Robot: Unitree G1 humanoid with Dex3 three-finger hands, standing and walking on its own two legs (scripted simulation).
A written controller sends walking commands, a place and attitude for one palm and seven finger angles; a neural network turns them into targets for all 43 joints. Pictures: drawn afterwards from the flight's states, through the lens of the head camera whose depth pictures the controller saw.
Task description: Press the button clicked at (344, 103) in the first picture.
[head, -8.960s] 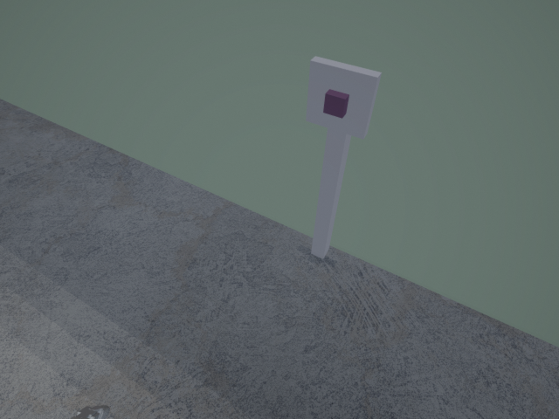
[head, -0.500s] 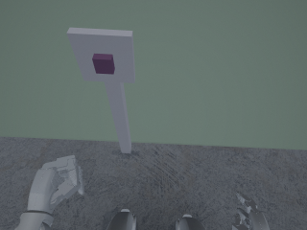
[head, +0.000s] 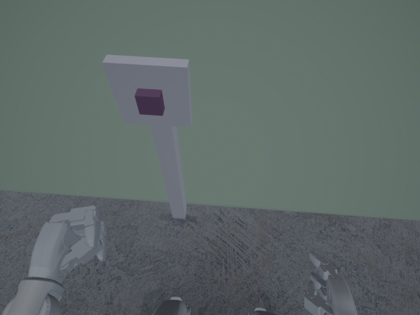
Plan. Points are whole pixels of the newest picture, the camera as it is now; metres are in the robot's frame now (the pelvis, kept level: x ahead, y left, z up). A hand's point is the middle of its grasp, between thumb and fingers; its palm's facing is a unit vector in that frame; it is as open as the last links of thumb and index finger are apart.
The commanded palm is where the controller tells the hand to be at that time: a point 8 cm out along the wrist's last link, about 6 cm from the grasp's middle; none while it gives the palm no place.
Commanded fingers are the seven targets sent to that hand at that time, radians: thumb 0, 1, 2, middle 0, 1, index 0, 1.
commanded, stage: raise the hand and make a fist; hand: left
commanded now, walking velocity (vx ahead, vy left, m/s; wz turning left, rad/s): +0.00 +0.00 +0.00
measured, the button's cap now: (150, 101) +0.55 +0.18 +0.07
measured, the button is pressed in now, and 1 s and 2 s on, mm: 0 0 0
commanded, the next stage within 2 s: aim a knuckle at the button in 0.48 s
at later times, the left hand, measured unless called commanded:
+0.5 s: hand (105, 243) +0.22 +0.19 +0.07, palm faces +0.01 -1.00 -0.06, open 3.1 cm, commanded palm +0.20 +0.24 +0.07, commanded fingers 0.00 0.90 0.90 -1.30 -1.50 -1.30 -1.50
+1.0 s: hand (121, 199) +0.30 +0.19 +0.06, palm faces -0.03 -1.00 -0.02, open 3.1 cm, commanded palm +0.29 +0.24 +0.06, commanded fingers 0.00 0.90 0.90 -1.30 -1.50 -1.30 -1.50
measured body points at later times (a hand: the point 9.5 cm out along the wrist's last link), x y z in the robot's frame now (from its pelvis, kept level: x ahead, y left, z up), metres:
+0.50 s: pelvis -0.01 -0.02 +0.01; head +0.04 -0.02 +0.45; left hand +0.22 +0.24 +0.07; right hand +0.16 -0.26 -0.07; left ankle +0.01 +0.11 -0.67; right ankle +0.00 -0.13 -0.67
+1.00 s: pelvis -0.01 -0.01 +0.00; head +0.05 +0.00 +0.45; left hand +0.30 +0.24 +0.06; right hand +0.14 -0.25 -0.09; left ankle +0.01 +0.11 -0.67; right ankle +0.00 -0.13 -0.67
